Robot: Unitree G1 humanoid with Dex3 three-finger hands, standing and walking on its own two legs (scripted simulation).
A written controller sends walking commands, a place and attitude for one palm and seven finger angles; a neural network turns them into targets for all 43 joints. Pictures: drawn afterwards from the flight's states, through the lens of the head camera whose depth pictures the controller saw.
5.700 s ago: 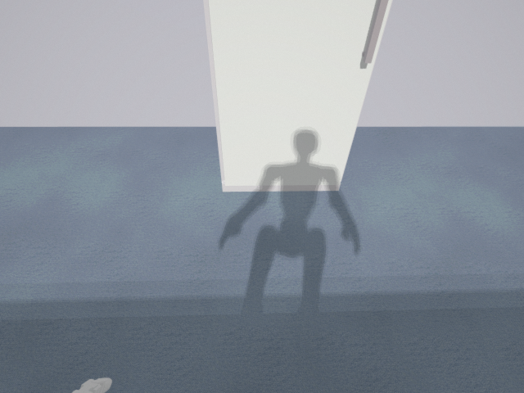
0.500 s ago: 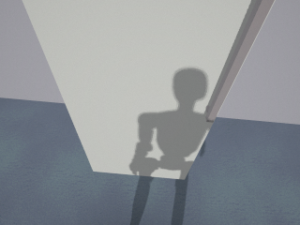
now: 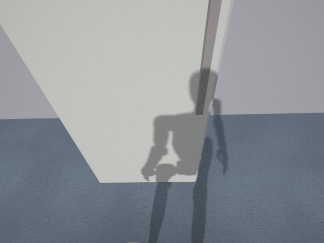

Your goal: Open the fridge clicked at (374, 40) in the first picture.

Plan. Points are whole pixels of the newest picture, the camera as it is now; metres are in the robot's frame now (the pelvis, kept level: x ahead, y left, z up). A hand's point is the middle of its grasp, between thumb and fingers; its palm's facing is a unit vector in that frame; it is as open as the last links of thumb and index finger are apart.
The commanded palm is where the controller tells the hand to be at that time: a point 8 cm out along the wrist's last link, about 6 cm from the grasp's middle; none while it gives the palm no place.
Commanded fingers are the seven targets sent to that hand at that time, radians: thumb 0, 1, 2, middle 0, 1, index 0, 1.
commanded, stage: come to a stop and stand still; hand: right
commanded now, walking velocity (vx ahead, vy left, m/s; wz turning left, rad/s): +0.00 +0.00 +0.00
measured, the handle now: (207, 39) +0.55 -0.10 +0.24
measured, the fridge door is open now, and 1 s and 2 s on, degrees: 0 0 0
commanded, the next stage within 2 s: look again from close up in 0.84 s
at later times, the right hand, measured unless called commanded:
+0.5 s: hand out of the picture -0.05 -0.15 -0.18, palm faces +0.01 +0.99 -0.15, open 7.3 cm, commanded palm none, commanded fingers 0.00 -0.90 -0.90 0.20 0.30 0.20 0.30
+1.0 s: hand out of the picture -0.08 -0.15 -0.18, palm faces +0.02 +0.99 -0.16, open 7.4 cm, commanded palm none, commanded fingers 0.00 -0.90 -0.90 0.20 0.30 0.20 0.30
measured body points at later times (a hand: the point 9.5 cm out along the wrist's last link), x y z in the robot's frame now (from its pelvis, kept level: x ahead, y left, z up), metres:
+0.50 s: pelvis -0.05 +0.00 +0.00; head -0.05 +0.00 +0.45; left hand -0.08 +0.22 -0.16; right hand -0.05 -0.20 -0.16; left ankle -0.04 +0.12 -0.74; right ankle +0.00 -0.10 -0.74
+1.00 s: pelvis -0.05 +0.00 +0.00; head -0.04 +0.00 +0.45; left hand -0.06 +0.21 -0.16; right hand -0.08 -0.21 -0.16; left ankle -0.04 +0.12 -0.74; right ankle +0.00 -0.10 -0.74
